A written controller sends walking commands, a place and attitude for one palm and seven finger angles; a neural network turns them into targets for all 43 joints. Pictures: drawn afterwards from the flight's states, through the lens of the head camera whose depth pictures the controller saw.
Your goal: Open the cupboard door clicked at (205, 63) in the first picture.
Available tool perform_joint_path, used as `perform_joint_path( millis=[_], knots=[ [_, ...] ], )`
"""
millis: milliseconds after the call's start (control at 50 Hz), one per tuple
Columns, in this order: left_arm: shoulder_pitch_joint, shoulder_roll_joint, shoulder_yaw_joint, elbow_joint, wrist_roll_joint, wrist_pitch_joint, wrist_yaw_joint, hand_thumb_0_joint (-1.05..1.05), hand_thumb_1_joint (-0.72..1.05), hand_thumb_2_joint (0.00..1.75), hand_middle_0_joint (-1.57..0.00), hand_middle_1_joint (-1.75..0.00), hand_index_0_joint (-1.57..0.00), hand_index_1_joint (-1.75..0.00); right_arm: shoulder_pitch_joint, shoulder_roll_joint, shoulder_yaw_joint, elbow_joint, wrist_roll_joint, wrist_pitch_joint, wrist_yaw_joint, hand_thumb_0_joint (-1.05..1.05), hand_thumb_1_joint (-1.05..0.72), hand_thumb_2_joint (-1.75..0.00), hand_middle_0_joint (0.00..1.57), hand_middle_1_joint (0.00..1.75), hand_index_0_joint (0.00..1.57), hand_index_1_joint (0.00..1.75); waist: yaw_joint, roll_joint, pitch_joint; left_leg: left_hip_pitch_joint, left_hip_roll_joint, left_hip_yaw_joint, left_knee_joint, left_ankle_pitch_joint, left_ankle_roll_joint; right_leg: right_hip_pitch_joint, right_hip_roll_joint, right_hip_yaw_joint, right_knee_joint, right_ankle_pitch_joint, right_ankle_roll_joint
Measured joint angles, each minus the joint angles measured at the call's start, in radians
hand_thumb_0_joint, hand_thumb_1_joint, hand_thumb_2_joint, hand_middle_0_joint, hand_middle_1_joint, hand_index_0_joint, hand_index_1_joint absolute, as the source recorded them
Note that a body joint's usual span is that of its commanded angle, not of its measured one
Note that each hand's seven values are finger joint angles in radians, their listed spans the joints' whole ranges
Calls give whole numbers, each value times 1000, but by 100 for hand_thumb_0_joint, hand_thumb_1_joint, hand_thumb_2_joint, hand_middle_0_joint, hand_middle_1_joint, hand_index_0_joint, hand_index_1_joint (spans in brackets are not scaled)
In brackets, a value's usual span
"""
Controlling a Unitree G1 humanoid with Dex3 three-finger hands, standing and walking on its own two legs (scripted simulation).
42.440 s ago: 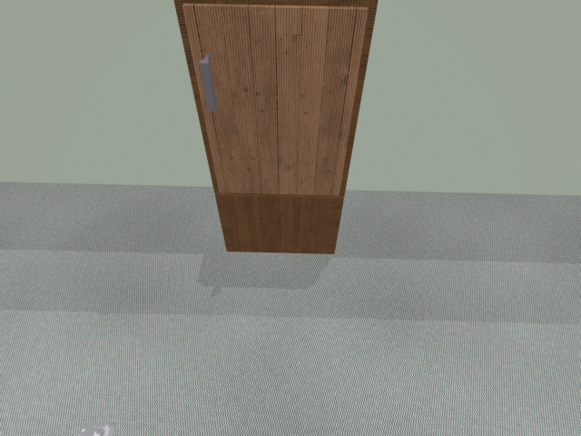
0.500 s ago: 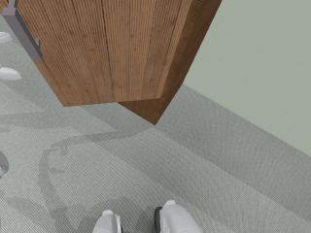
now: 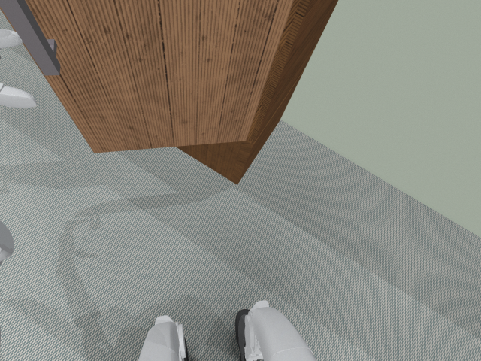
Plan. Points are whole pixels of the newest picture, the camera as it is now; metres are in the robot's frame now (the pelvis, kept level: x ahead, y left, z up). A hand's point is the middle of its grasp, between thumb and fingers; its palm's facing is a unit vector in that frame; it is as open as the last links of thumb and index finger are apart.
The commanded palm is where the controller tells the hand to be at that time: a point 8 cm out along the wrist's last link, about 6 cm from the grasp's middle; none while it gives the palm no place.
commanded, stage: slide the fingers in behind the handle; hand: left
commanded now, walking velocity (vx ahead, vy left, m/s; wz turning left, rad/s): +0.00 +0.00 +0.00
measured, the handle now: (33, 25) +0.60 +0.24 +0.10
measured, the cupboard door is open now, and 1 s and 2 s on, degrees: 41 41 41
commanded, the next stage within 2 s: close the thumb around the handle in 1.30 s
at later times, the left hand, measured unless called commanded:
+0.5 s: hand (19, 55) +0.54 +0.25 +0.10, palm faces +0.03 -1.00 +0.01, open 14.0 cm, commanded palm +0.53 +0.28 +0.09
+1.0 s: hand (50, 53) +0.55 +0.21 +0.10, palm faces +0.04 -1.00 +0.00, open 14.0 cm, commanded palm +0.52 +0.26 +0.09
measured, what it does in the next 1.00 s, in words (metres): stands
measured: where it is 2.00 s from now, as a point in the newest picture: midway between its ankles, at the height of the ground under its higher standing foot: outside the picture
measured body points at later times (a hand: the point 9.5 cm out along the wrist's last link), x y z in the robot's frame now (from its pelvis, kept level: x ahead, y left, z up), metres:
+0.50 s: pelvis +0.01 +0.00 +0.01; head +0.17 +0.03 +0.43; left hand +0.54 +0.30 +0.10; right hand -0.02 -0.26 -0.09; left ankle -0.01 +0.10 -0.67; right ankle +0.03 -0.14 -0.67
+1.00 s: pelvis +0.01 -0.01 +0.01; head +0.16 +0.02 +0.43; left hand +0.54 +0.27 +0.10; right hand -0.01 -0.26 -0.10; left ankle -0.01 +0.10 -0.67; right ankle +0.03 -0.14 -0.67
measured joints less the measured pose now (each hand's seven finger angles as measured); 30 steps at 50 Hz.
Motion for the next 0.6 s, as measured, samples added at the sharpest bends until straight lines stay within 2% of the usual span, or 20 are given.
perform_joint_path(
  millis=[120,240,360,480,600],
  knots=[
    [23,-28,11,-17,12,-4,40,-2,-50,30,-30,-120,-30,-120,16,10,0,-6,-4,4,11,0,-91,-90,21,30,21,30,-9,6,-5,16,3,14,-10,-3,3,9,3,14,-8,2,4],
    [32,-30,19,-4,19,-6,62,-2,-50,30,-30,-120,-30,-120,27,16,3,-10,-3,6,16,0,-91,-90,21,30,21,30,-12,11,-3,32,4,22,-19,-6,5,20,5,22,-14,0,6],
    [48,-45,15,-22,3,-18,60,-2,-50,30,-30,-120,-30,-120,31,18,-5,-3,-4,8,20,0,-91,-90,21,30,21,30,-2,12,-7,39,4,24,-25,-9,4,25,5,24,-17,-5,6],
    [70,-86,-6,-44,-15,-19,62,-1,-50,30,-30,-120,-30,-120,25,14,-16,2,-4,13,23,0,-91,-90,21,30,21,30,11,9,-15,52,1,20,-32,-12,3,40,3,20,-22,-10,5],
    [68,-117,-17,-54,-7,-23,90,-2,-50,30,-30,-120,-30,-120,5,10,-23,0,-8,7,22,0,-91,-90,21,30,21,30,12,6,-14,53,-1,13,-30,-13,0,43,1,14,-18,-15,3]
  ],
)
